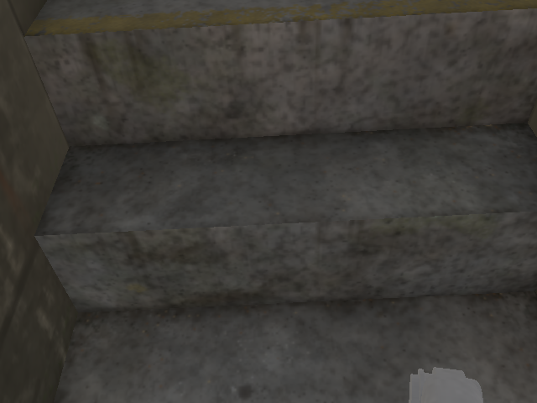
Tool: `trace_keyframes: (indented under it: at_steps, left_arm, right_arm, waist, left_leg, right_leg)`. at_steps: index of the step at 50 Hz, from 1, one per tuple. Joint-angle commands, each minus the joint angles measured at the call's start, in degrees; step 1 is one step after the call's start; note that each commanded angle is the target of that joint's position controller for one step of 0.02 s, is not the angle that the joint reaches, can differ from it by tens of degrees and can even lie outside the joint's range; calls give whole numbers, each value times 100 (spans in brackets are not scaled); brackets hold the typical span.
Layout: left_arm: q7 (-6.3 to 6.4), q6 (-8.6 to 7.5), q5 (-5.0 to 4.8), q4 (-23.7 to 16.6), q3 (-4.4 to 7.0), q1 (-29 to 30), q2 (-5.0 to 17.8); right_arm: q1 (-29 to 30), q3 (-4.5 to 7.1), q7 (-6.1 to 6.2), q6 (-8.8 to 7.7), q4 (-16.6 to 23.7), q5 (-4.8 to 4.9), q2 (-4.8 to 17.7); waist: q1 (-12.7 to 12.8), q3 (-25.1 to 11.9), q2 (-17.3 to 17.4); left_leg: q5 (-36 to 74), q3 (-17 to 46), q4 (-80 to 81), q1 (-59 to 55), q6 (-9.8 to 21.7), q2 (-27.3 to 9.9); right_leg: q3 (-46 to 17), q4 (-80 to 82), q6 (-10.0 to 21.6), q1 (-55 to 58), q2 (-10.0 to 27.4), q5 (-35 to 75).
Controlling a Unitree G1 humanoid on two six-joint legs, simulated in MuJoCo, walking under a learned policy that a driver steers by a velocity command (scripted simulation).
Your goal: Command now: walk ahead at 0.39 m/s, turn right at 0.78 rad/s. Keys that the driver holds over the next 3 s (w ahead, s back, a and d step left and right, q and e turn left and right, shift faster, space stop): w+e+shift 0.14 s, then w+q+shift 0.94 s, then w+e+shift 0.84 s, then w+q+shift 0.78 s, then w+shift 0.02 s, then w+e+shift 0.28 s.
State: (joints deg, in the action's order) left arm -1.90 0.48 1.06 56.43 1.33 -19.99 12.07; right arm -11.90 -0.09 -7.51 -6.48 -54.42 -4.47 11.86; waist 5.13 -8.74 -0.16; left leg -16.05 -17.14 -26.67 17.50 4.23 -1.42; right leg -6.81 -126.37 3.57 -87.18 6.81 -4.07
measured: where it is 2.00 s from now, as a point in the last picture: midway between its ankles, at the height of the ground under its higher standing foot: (318, 180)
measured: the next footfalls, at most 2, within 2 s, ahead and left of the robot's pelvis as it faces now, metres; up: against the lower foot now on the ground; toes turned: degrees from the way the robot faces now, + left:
right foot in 0.20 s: +0.25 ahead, -0.23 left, +0.22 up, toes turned -17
left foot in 0.90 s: +0.47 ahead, +0.05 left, +0.44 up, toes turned +9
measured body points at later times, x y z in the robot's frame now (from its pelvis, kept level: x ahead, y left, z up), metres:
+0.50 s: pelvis +0.18 -0.12 +0.20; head +0.18 -0.17 +0.65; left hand +0.21 +0.13 +0.08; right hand +0.33 -0.32 +0.07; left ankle +0.11 +0.04 -0.22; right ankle +0.22 -0.22 -0.51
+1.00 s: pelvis +0.35 -0.02 +0.32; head +0.36 -0.04 +0.77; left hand +0.43 +0.27 +0.25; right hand +0.56 -0.23 +0.21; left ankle +0.42 +0.05 -0.29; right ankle +0.27 -0.22 -0.18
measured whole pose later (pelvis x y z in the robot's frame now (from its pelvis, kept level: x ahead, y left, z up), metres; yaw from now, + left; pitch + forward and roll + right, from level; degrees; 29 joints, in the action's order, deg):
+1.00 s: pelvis +0.35 -0.02 +0.32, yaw +18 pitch +2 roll +1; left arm 1.2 -6.7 1.1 40.0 3.1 -9.8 12.4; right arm -9.8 4.7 1.6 5.6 -39.9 -3.9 14.1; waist -0.9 -2.5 1.7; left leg -26.7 -5.7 -72.3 48.3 8.1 7.5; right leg -4.0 -98.3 5.6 -33.1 9.6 9.1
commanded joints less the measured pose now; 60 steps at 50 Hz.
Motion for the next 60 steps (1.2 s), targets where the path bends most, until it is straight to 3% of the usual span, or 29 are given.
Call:
trace_keyframes:
  at_steps: [1,4,6,7,8,10,11,12,13,14,17,19,27,28,33,37,39,40,41,42,44,45,46,47,49,51,53,55,60]
  left_arm:
    - [3,-86,69,-755,-196,1760,-68]
    - [-163,-4,81,-955,-229,1975,8]
    - [-361,155,12,-1184,-211,2786,321]
    - [177,298,-321,-1895,-195,2481,-371]
    - [359,352,-197,-1845,-230,1986,-380]
    - [430,382,-191,-1064,-165,-329,-236]
    - [435,223,-218,-732,-54,-1386,96]
    - [616,196,52,-383,338,-1733,756]
    - [894,156,277,-269,536,-1830,1521]
    - [976,66,200,-391,501,-784,1576]
    - [992,-325,107,-166,159,1173,198]
    - [1093,-464,213,117,160,631,25]
    - [1147,-849,-10,-7,186,-711,285]
    - [1074,-919,105,172,68,-1046,-62]
    - [797,-1085,39,-18,131,-458,288]
    - [851,-957,99,105,345,-780,935]
    - [830,-737,-250,102,286,-707,794]
    - [912,-632,-441,95,233,-1057,718]
    - [996,-691,-430,-79,226,-818,1095]
    - [943,-768,-512,-323,286,-810,1334]
    - [514,-1107,-721,-715,552,-579,2182]
    - [371,-1146,-527,-944,533,-144,1910]
    - [220,-1091,-301,-1524,413,382,1035]
    - [120,-1023,-172,-2401,197,1793,354]
    - [268,-777,223,-3165,-123,2672,-871]
    - [146,-819,519,-2780,-268,2319,-604]
    - [103,-922,267,-2512,-279,2272,-589]
    - [172,-931,517,-2590,-280,2478,-246]
    - [283,-524,62,-2207,-414,2633,-767]
  right_arm:
    - [-1137,-169,-138,-17,-405,-137,86]
    - [-558,-102,-198,82,-304,-148,394]
    - [-238,11,-289,167,-273,105,740]
    - [-586,460,864,-312,-429,752,1244]
    - [-678,304,1209,-522,-762,1010,1353]
    - [-1221,340,1070,-465,-986,1114,1611]
    - [-1149,466,845,-407,-834,1089,1733]
    - [-998,488,596,-247,-441,1223,1407]
    - [-632,491,366,-73,-40,774,820]
    - [234,396,362,47,694,421,-104]
    - [-7,177,661,331,1355,295,-573]
    - [130,246,612,471,1408,165,-378]
    - [610,195,647,904,1873,291,-742]
    - [839,115,618,948,1904,286,-821]
    - [1245,42,781,942,2576,356,-820]
    - [2100,56,717,1021,3084,566,-733]
    - [2403,-259,582,1131,3064,892,-966]
    - [2416,-209,520,1174,2801,916,-735]
    - [859,-102,629,1339,2375,678,-623]
    - [249,-18,670,1257,2012,539,-346]
    - [-855,207,783,1176,1993,471,306]
    - [-819,403,737,1184,1976,483,756]
    - [104,612,667,1226,1935,240,1052]
    - [683,775,788,1232,2267,-149,1142]
    - [1179,535,1049,1146,1968,-130,478]
    - [-377,445,1036,664,1149,117,57]
    - [-1090,503,1100,642,688,91,132]
    - [-1399,799,1323,551,673,253,840]
    - [-2123,674,1364,70,50,244,171]
  waist:
    - [-573,317,142]
    - [-313,467,56]
    - [-230,658,215]
    - [-172,1340,221]
    - [119,1311,203]
    - [1042,-243,980]
    - [1341,-764,1052]
    - [1316,-838,105]
    - [1001,-1414,-143]
    - [533,-780,-271]
    - [-1036,510,329]
    - [-818,693,887]
    - [-680,935,-193]
    - [-584,856,-822]
    - [-1026,1321,-988]
    - [-679,1383,-1166]
    - [-529,1721,-1293]
    - [-295,1519,-408]
    - [-1088,847,-831]
    - [-1185,-206,-640]
    - [-1543,-1642,-899]
    - [-1513,-1553,-749]
    - [-927,-1015,139]
    - [-1105,-641,1204]
    - [-469,270,1376]
    - [-914,554,296]
    - [-1052,321,562]
    - [-1185,95,169]
    - [-1260,-308,-349]
  left_leg:
    - [-800,1928,1514,-2289,1083,-2315]
    - [-803,1207,2207,-1925,1069,-2609]
    - [-219,532,2793,-344,935,-2393]
    - [-98,-148,3634,702,409,-2067]
    - [2936,-114,3068,818,495,-2082]
    - [9180,-248,88,-391,919,-2047]
    - [8989,14,-1417,-598,891,-1877]
    - [3706,200,-3443,1505,257,-634]
    - [1031,2508,-6327,2137,141,217]
    - [1677,3650,-8545,2853,54,371]
    - [3086,2731,-10178,3847,266,340]
    - [3098,2869,-9668,4018,306,603]
    - [1963,2579,-9256,5437,150,527]
    - [1788,2363,-10804,5958,285,584]
    - [1237,2639,-11417,6890,342,223]
    - [243,1768,-9393,6422,503,-280]
    - [-1227,583,-6112,4235,963,-574]
    - [-1861,-220,-5125,3087,999,-42]
    - [-2957,-660,-6495,2544,950,546]
    - [-2715,-203,-6115,1420,1116,830]
    - [-2853,1298,-4315,-450,972,1077]
    - [-2947,1857,-3317,-853,755,1334]
    - [-2953,3658,-1835,-847,870,809]
    - [-4910,6475,-75,326,1063,-155]
    - [-4030,5959,-239,1779,588,-22]
    - [-2759,5176,-690,1331,255,921]
    - [-2154,5436,-123,248,986,813]
    - [-343,5176,186,-1500,491,652]
    - [395,4882,207,-1813,-520,8]
  right_leg:
    - [-117,-65,308,-2512,225,-258]
    - [494,1022,673,-1717,578,-455]
    - [1045,2609,1009,618,431,-2202]
    - [2265,3532,835,2792,166,-2485]
    - [2275,3915,1039,4069,-27,-2921]
    - [2411,4505,1285,5808,-1087,-3636]
    - [1791,6163,1251,6680,-1342,-3253]
    - [-2465,9125,725,7829,285,-4654]
    - [-6339,11586,328,7922,1536,-7407]
    - [-6372,12060,-226,7147,1601,-6832]
    - [-2314,9437,-70,5753,1080,-4293]
    - [-1444,9238,-270,6729,791,-2769]
    - [510,10374,-483,7563,1277,-2276]
    - [169,10497,-203,7627,1405,-3083]
    - [1012,11352,-269,7338,1709,-3159]
    - [1926,12348,-101,8157,1368,-2763]
    - [2905,13595,168,7486,1060,-704]
    - [3019,13196,431,7453,977,1699]
    - [2973,11463,567,8072,1705,9028]
    - [2663,9928,644,8054,1649,10589]
    - [2104,7740,808,7635,1544,8092]
    - [1771,6772,845,7035,1188,5966]
    - [1114,5291,498,5428,490,1189]
    - [167,2308,203,3837,-484,639]
    - [-199,-338,142,2553,-569,1396]
    - [188,694,311,2894,-602,1465]
    - [409,-435,112,2492,-1220,753]
    - [256,1291,132,2069,-935,333]
    - [260,1130,206,1615,-862,211]
Over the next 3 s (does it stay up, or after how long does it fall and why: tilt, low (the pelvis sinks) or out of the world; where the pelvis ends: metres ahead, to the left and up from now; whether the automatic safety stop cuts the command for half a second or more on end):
stays up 1.33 0.13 0.88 its command is cut before an obstacle after 0.2 s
